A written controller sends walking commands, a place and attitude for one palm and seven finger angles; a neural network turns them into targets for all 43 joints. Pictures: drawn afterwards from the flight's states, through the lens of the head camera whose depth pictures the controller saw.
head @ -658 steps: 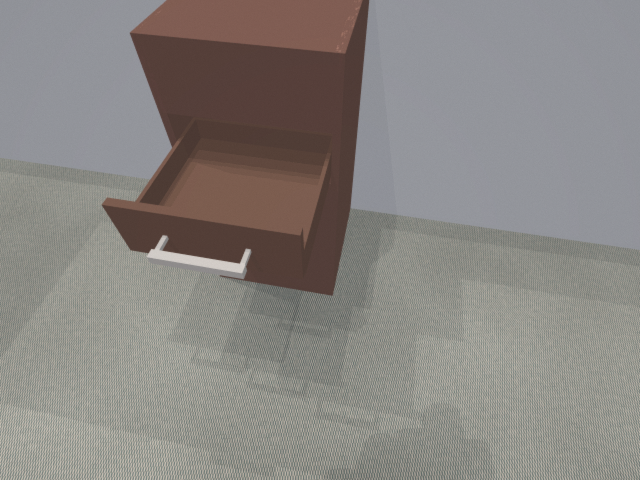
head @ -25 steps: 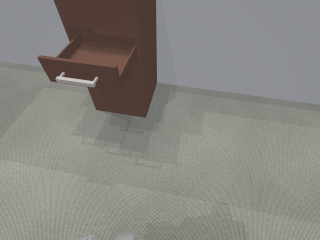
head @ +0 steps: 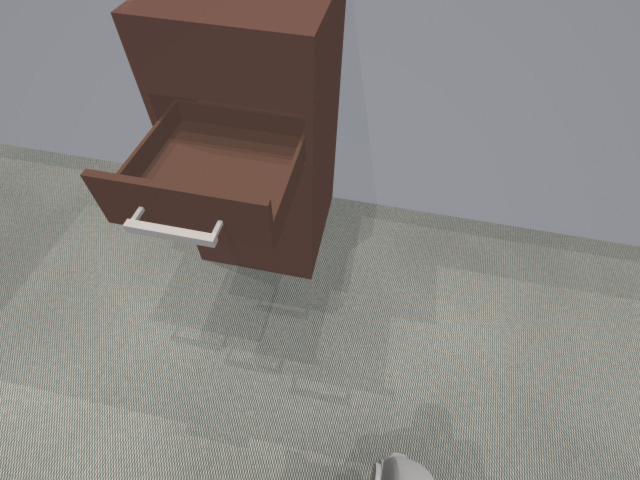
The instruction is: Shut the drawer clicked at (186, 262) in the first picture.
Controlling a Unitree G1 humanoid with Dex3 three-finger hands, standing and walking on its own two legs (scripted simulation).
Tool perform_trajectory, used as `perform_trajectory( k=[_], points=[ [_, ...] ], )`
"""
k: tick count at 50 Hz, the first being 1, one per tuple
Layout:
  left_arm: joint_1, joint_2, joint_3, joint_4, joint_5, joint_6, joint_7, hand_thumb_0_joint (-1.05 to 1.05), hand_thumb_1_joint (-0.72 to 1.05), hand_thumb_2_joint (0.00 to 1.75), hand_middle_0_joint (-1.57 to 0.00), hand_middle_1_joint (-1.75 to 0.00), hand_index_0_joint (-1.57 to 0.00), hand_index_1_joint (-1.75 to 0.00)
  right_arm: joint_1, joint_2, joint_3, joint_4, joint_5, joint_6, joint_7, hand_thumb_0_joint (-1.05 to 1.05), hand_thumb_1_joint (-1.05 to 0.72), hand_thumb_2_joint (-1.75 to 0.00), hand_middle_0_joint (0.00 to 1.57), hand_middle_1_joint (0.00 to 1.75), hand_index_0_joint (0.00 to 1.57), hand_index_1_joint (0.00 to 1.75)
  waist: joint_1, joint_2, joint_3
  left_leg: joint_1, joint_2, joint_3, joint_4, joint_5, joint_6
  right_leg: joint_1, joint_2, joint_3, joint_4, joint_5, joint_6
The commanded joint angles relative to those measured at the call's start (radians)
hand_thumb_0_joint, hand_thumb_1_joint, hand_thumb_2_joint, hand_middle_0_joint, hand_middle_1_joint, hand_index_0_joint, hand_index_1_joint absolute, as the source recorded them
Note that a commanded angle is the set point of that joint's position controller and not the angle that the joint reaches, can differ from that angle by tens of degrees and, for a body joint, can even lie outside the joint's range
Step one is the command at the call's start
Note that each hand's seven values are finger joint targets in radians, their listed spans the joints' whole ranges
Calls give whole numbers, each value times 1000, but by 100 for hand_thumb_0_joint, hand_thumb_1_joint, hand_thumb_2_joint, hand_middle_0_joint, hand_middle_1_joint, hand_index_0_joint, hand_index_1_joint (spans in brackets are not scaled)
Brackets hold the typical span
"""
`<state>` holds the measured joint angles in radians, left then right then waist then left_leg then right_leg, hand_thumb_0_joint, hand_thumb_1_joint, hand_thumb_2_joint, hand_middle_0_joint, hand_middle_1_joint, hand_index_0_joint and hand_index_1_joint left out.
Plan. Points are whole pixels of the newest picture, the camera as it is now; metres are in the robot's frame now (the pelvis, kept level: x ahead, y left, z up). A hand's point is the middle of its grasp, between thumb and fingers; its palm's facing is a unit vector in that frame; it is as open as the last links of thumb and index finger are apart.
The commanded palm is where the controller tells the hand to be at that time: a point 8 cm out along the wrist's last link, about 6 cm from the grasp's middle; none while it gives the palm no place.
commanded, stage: take the last steps up to it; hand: left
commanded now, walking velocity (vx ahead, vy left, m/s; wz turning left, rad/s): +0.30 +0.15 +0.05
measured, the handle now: (174, 225) +0.57 +0.34 -0.14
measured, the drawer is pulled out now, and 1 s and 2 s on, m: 0.30 0.30 0.30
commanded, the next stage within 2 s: come to a stop and stand still in 0.40 s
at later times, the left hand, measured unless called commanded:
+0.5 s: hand (165, 459) +0.16 +0.24 -0.17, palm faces +0.15 -0.97 -0.21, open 7.3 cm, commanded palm none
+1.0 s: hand (159, 350) +0.32 +0.30 -0.17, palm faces +0.00 -0.97 -0.24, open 7.4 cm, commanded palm none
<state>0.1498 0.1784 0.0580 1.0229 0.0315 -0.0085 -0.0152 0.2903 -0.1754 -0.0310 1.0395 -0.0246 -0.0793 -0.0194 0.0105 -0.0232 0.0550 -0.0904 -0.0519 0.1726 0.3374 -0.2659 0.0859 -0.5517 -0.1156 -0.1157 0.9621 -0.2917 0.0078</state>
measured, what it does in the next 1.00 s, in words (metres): walks ahead: right foot, then left foot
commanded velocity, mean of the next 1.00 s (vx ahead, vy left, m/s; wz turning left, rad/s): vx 0.01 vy -0.03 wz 0.00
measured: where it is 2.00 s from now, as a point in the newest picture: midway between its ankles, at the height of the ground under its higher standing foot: outside the picture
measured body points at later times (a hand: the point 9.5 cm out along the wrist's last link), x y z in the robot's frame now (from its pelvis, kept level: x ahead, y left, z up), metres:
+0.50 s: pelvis +0.19 +0.05 +0.00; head +0.22 +0.05 +0.45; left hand +0.16 +0.29 -0.15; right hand +0.27 -0.19 -0.15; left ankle +0.26 +0.20 -0.71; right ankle +0.16 -0.09 -0.74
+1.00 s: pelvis +0.22 +0.09 +0.00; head +0.26 +0.10 +0.45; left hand +0.32 +0.35 -0.15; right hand +0.27 -0.18 -0.14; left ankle +0.28 +0.20 -0.74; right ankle +0.21 -0.08 -0.69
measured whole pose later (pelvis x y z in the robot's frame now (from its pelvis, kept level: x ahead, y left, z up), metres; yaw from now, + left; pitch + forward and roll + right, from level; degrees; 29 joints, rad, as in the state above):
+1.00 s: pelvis +0.22 +0.09 +0.00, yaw -2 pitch +0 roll -2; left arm 0.12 0.25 0.09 0.96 0.03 0.08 0.00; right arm 0.17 -0.21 -0.06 1.03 -0.03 0.02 -0.04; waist -0.02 0.01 0.08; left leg -0.33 0.13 0.14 0.50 -0.17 0.01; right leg -0.40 -0.04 -0.02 0.88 -0.44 0.04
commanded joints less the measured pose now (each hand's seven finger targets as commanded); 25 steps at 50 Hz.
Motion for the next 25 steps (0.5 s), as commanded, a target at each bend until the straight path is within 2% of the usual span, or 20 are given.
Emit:
perform_trajectory(
  k=[1,4,5,6,7,8,9,10,11,12,13,14,15,16,17,19,21,23,24,25],
  points=[
    [-71,37,-6,-91,-4,-16,-2,0,90,90,-20,-30,-20,-30,136,-111,-11,21,-5,5,-2,0,-90,-90,20,30,20,30,-31,115,14,66,279,-154,-92,565,86,10,7,-8,-170,40,-16],
    [-84,52,1,-110,-4,-17,1,0,90,90,-20,-30,-20,-30,142,-117,-9,35,-7,14,-2,0,-90,-90,20,30,20,30,-18,84,22,44,281,-167,-50,567,77,112,33,-18,-258,24,-31],
    [-50,64,5,-105,-4,-17,2,0,90,90,-20,-30,-20,-30,134,-121,-10,41,-5,16,-2,0,-90,-90,20,30,20,30,6,57,19,13,267,-158,-1,603,62,198,52,-30,-300,39,-38],
    [38,79,14,-82,-4,-23,3,0,90,90,-20,-30,-20,-30,122,-129,-10,44,0,18,-2,0,-90,-90,20,30,20,30,51,24,-18,-31,237,-143,109,641,36,347,68,-35,-366,78,-49],
    [180,123,30,-48,-1,-33,9,0,90,90,-20,-30,-20,-30,103,-133,-14,39,12,16,1,0,-90,-90,20,30,20,30,114,-28,-82,-152,191,-108,281,580,-2,579,26,24,-428,138,-75],
    [316,218,56,-16,6,-43,19,0,90,90,-20,-30,-20,-30,119,-104,-15,14,24,12,6,0,-90,-90,20,30,20,30,152,-176,-177,-394,70,-52,571,242,-59,827,-242,376,-507,144,-176],
    [336,273,66,-12,-13,-43,21,0,90,90,-20,-30,-20,-30,110,-102,-19,-10,15,18,9,0,-90,-90,20,30,20,30,128,-229,-198,-504,20,-102,873,-304,-86,816,-450,642,-669,230,-278],
    [250,250,65,-37,-22,-39,29,0,90,90,-20,-30,-20,-30,65,-133,-29,-14,8,29,11,0,-90,-90,20,30,20,30,100,-59,-91,-549,100,-208,926,-258,-82,689,-439,573,-707,111,-282],
    [173,196,50,-52,-22,-41,34,0,90,90,-20,-30,-20,-30,-9,-99,-32,-13,8,40,14,0,-90,-90,20,30,20,30,73,-33,-7,-532,142,-221,907,-174,-89,490,-376,479,-735,33,-229],
    [106,145,39,-62,-21,-42,35,0,90,90,-20,-30,-20,-30,9,-66,-33,-7,1,58,20,0,-90,-90,20,30,20,30,23,-88,41,-495,162,-217,879,-108,-91,369,-316,340,-763,2,-185],
    [82,101,28,-70,-20,-49,34,0,90,90,-20,-30,-20,-30,38,-51,-28,5,-2,71,26,0,-90,-90,20,30,20,30,-1,-121,60,-452,178,-206,839,-60,-99,287,-278,254,-792,9,-157],
    [86,90,24,-64,-19,-57,32,0,90,90,-20,-30,-20,-30,63,-32,-25,16,-4,80,31,0,-90,-90,20,30,20,30,-13,-131,40,-420,175,-184,797,-19,-108,261,-245,195,-808,31,-142],
    [93,90,25,-58,-18,-64,31,0,90,90,-20,-30,-20,-30,77,-25,-25,18,-5,84,34,0,-90,-90,20,30,20,30,-19,-131,19,-408,176,-168,746,3,-114,274,-233,164,-815,68,-142],
    [100,103,29,-52,-16,-67,28,0,90,90,-20,-30,-20,-30,72,-22,-25,14,-3,84,38,0,-90,-90,20,30,20,30,-18,-97,-1,-389,176,-151,670,10,-120,291,-224,139,-813,95,-143],
    [123,116,31,-35,-13,-72,27,0,90,90,-20,-30,-20,-30,49,-6,-26,11,-1,82,43,0,-90,-90,20,30,20,30,-7,-59,-19,-377,168,-128,599,25,-127,315,-212,124,-805,137,-143],
    [143,125,41,-19,-12,-74,22,0,90,90,-20,-30,-20,-30,12,6,-23,-9,-2,78,48,0,-90,-90,20,30,20,30,3,-42,-20,-367,159,-105,469,65,-135,342,-198,90,-788,190,-145],
    [165,147,39,5,-10,-72,17,0,90,90,-20,-30,-20,-30,-37,2,-22,-34,0,69,53,0,-90,-90,20,30,20,30,23,-86,-26,-350,132,-83,369,76,-137,378,-188,76,-764,226,-133],
    [174,156,42,20,-4,-68,17,0,90,90,-20,-30,-20,-30,-69,-7,-22,-57,2,58,55,0,-90,-90,20,30,20,30,31,-151,-24,-315,113,-72,290,57,-135,394,-192,65,-724,267,-117],
    [174,164,42,26,-3,-65,18,0,90,90,-20,-30,-20,-30,-78,-19,-22,-62,3,54,55,0,-90,-90,20,30,20,30,30,-158,-19,-282,106,-69,250,55,-131,392,-197,64,-701,265,-109],
    [166,164,41,30,-4,-58,19,0,90,90,-20,-30,-20,-30,-63,-26,-23,-60,4,49,52,0,-90,-90,20,30,20,30,14,-161,-15,-208,93,-56,190,81,-127,356,-181,48,-670,233,-90]
  ],
)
